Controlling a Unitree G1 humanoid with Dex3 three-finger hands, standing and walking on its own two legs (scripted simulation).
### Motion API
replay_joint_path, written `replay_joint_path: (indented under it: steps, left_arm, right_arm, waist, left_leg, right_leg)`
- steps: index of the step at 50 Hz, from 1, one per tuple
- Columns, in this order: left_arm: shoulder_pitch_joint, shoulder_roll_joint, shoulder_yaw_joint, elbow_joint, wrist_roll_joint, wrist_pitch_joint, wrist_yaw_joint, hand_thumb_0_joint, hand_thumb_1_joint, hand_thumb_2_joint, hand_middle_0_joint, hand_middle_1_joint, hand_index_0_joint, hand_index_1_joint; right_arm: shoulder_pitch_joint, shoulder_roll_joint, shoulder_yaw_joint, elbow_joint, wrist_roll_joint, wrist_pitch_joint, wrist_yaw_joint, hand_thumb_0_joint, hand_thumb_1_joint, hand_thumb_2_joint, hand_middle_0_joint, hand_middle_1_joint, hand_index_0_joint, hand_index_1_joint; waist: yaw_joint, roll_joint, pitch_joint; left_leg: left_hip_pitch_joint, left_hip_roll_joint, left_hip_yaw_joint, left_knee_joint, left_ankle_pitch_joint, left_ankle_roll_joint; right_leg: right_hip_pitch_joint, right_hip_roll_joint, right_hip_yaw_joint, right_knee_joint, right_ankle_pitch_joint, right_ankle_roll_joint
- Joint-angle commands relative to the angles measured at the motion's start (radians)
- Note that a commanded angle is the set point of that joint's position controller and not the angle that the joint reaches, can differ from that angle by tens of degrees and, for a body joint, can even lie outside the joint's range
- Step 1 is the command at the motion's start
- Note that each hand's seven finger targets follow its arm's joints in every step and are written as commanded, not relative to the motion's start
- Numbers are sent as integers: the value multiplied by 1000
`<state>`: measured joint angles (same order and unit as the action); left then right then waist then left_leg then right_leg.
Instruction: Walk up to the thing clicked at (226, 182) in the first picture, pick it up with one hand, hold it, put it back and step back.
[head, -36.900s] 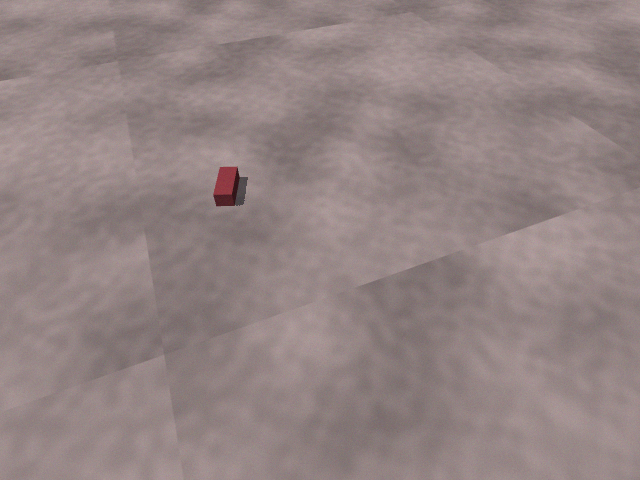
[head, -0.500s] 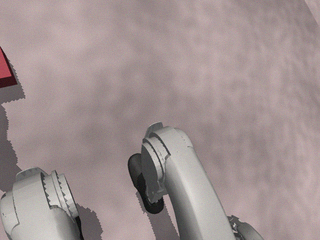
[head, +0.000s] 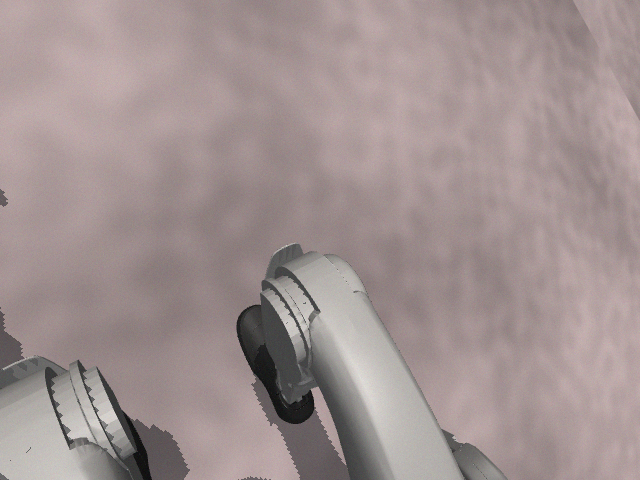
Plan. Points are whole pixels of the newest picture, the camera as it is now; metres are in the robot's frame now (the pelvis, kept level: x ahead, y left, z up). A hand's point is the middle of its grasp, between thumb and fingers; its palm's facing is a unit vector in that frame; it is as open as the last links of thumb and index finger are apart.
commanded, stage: rest palm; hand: left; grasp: from above
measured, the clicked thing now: out of the picture +0.55 +0.29 -0.29
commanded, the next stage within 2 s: close in 1.18 s
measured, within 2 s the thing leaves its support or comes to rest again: neither
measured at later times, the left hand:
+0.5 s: hand out of the picture +0.54 +0.29 -0.25, palm faces -0.45 -0.11 -0.88, open 13.3 cm
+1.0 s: hand out of the picture +0.53 +0.28 -0.26, palm faces -0.45 -0.11 -0.89, open 13.1 cm
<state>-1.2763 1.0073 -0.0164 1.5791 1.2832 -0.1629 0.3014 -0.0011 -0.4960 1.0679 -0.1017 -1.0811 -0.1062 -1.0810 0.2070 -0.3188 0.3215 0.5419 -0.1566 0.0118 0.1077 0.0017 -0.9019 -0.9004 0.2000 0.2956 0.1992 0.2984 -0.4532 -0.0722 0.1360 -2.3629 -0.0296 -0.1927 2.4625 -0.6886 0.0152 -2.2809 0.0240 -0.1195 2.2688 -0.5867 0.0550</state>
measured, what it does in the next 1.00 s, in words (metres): stands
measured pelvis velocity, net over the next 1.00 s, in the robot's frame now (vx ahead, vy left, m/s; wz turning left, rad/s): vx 0.00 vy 0.00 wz -0.06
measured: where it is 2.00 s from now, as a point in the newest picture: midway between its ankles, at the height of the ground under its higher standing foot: (215, 435)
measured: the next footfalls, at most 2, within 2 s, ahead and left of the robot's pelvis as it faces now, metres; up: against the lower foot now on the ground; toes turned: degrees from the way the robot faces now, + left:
none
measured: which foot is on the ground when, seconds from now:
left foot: down 0.00-1.00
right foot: down 0.00-1.00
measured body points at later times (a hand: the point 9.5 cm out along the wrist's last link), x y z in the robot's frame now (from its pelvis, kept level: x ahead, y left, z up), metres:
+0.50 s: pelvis +0.01 +0.00 -0.01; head +0.31 +0.11 +0.30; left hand +0.56 +0.29 -0.19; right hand +0.01 -0.25 -0.05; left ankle +0.07 +0.12 -0.29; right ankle +0.13 -0.13 -0.29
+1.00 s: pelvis +0.00 +0.00 -0.01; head +0.31 +0.12 +0.30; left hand +0.55 +0.28 -0.21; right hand +0.00 -0.24 -0.05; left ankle +0.07 +0.12 -0.29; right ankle +0.13 -0.13 -0.29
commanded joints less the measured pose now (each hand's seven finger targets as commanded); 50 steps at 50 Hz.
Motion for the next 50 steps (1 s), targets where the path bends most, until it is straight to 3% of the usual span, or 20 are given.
replay_joint_path:
  steps: [1, 3, 7, 9, 10, 13, 14, 16, 17, 21, 28, 30, 32, 36, 38, 44, 50]
  left_arm:
    - [-339, 203, 29, -156, -4, -19, 83, 0, -505, 1136, -105, -1080, -89, -1095]
    - [-368, 231, 34, -174, 13, -20, 107, 0, -504, 1148, -110, -1084, -92, -1101]
    - [-323, 221, 42, -120, 6, -4, 125, 0, -476, 1131, -126, -1062, -109, -1078]
    - [-328, 243, 37, -120, 9, 2, 133, 0, -482, 1135, -128, -1069, -110, -1087]
    - [-333, 259, 56, -132, 9, 7, 138, 0, -473, 1125, -133, -1061, -116, -1078]
    - [-313, 232, 30, -105, 3, 16, 134, 0, -488, 1064, -103, -1067, -99, -1071]
    - [-297, 259, 57, -85, 5, 19, 139, 0, -478, 1081, -108, -1071, -102, -1076]
    - [-291, 263, 59, -88, 4, 20, 136, 0, -464, 1065, -130, -1045, -120, -1054]
    - [-273, 248, 59, -81, 6, 22, 130, 0, -463, 1075, -127, -1054, -118, -1062]
    - [-279, 276, 67, -109, -2, 16, 131, 0, -444, 1056, -137, -1047, -131, -1052]
    - [-264, 300, 60, -88, -6, -6, 147, 0, -438, 1029, -148, -1026, -142, -1032]
    - [-262, 294, 65, -98, -7, -14, 154, 0, -453, 1005, -123, -1024, -121, -1025]
    - [-281, 306, 69, -118, -7, -17, 165, 0, -442, 1037, -147, -1017, -137, -1028]
    - [-241, 275, 46, -57, -10, -12, 173, 0, -441, 1037, -151, -1011, -139, -1023]
    - [-256, 294, 49, -48, -10, -13, 182, 0, -423, 1045, -166, -1014, -154, -1027]
    - [-237, 276, 28, -16, -17, -8, 199, 0, -411, 1029, -167, -1021, -159, -1028]
    - [-252, 293, 40, -40, -19, -7, 216, 0, -400, 996, -172, -1008, -166, -1013]
  right_arm:
    - [205, -337, -91, 14, -15, -26, -18, 0, -898, -899, 199, 300, 199, 300]
    - [216, -335, -90, 32, -18, -38, -18, 0, -899, -899, 199, 300, 199, 300]
    - [219, -359, -89, 36, -25, -65, -12, 0, -899, -899, 199, 300, 199, 300]
    - [209, -348, -80, 38, -28, -72, -9, 0, -901, -901, 199, 300, 199, 300]
    - [226, -354, -82, 52, -29, -74, -7, 0, -900, -900, 199, 300, 199, 300]
    - [212, -356, -77, 48, -31, -84, -1, 0, -902, -901, 199, 300, 199, 300]
    - [214, -358, -71, 57, -31, -82, 0, 0, -900, -900, 199, 300, 199, 300]
    - [207, -356, -63, 52, -35, -81, 4, 0, -900, -901, 199, 300, 199, 300]
    - [213, -366, -64, 51, -37, -81, 6, 0, -900, -901, 199, 300, 199, 300]
    - [203, -372, -56, 43, -42, -81, 9, 0, -899, -901, 199, 300, 199, 300]
    - [183, -372, -40, 36, -46, -84, 9, 0, -902, -903, 199, 300, 199, 300]
    - [186, -379, -36, 33, -50, -88, 11, 0, -900, -902, 199, 300, 199, 300]
    - [177, -380, -35, 42, -51, -91, 10, 0, -901, -903, 199, 300, 199, 300]
    - [179, -372, -21, 39, -54, -101, 20, 0, -903, -904, 199, 300, 199, 300]
    - [172, -375, -19, 45, -54, -101, 17, 0, -902, -904, 199, 300, 199, 300]
    - [158, -376, -13, 46, -54, -111, 20, 0, -905, -905, 199, 300, 199, 300]
    - [154, -379, -4, 41, -56, -122, 23, 0, -905, -905, 199, 300, 199, 300]
  waist:
    - [-68, 539, -670]
    - [-54, 578, -709]
    - [-85, 551, -644]
    - [-74, 545, -668]
    - [-79, 569, -673]
    - [-84, 582, -654]
    - [-85, 557, -648]
    - [-87, 561, -624]
    - [-102, 561, -607]
    - [-101, 573, -624]
    - [-96, 549, -597]
    - [-110, 563, -582]
    - [-105, 578, -617]
    - [-123, 535, -566]
    - [-121, 544, -566]
    - [-124, 539, -557]
    - [-126, 554, -547]
  left_leg:
    - [539, 40, 58, -263, 199, -9]
    - [558, 42, 62, -256, 220, -11]
    - [543, 46, 51, -237, 235, -12]
    - [520, 46, 61, -231, 231, -4]
    - [542, 51, 53, -234, 261, -12]
    - [548, 53, 49, -229, 283, -15]
    - [542, 56, 39, -230, 281, -17]
    - [529, 57, 41, -221, 283, -17]
    - [546, 58, 35, -222, 309, -21]
    - [567, 64, 30, -217, 330, -23]
    - [513, 61, 31, -217, 257, -14]
    - [535, 67, 18, -219, 265, -19]
    - [552, 71, 16, -214, 281, -22]
    - [513, 70, 15, -208, 275, -14]
    - [498, 70, 16, -215, 254, -14]
    - [516, 76, 2, -226, 246, -16]
    - [506, 78, 2, -223, 232, -15]
  right_leg:
    - [373, 30, -117, -161, 167, -94]
    - [391, 33, -116, -150, 193, -93]
    - [364, 29, -124, -154, 203, -90]
    - [421, 39, -122, -157, 212, -86]
    - [414, 34, -125, -150, 233, -86]
    - [407, 40, -130, -147, 244, -90]
    - [401, 35, -134, -144, 243, -89]
    - [402, 34, -133, -150, 243, -87]
    - [387, 27, -134, -148, 254, -88]
    - [414, 30, -136, -151, 265, -88]
    - [430, 41, -143, -156, 224, -86]
    - [407, 33, -145, -150, 226, -86]
    - [414, 36, -148, -147, 243, -85]
    - [420, 39, -148, -150, 250, -77]
    - [430, 39, -148, -156, 241, -78]
    - [421, 43, -154, -150, 239, -75]
    - [418, 40, -151, -150, 236, -73]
